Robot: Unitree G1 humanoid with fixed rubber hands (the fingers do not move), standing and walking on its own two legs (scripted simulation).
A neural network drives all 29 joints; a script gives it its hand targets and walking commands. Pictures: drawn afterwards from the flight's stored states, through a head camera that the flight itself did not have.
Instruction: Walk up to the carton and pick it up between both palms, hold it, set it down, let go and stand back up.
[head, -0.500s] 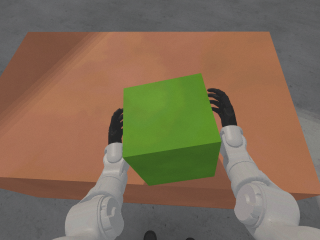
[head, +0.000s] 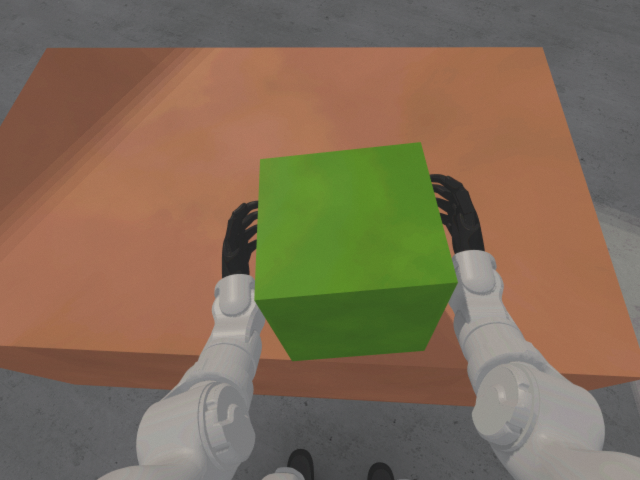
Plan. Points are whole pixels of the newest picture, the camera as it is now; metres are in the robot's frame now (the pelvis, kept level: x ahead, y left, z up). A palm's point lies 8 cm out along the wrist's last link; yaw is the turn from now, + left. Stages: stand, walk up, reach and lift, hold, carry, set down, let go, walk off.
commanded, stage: set down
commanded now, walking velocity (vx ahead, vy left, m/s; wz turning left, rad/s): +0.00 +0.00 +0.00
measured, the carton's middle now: (349, 263) +0.40 +0.01 -0.06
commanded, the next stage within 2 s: none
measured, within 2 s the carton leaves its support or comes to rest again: rests again in 0.08 s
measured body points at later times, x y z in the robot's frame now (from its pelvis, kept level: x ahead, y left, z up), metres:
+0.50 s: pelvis -0.01 +0.00 -0.01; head +0.11 +0.00 +0.42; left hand +0.40 +0.16 -0.03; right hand +0.42 -0.15 -0.01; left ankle +0.01 +0.12 -0.73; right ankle -0.02 -0.09 -0.73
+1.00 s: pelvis -0.01 +0.00 -0.02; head +0.11 +0.01 +0.42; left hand +0.40 +0.16 -0.03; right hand +0.42 -0.15 -0.01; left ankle +0.01 +0.12 -0.73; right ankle -0.02 -0.09 -0.73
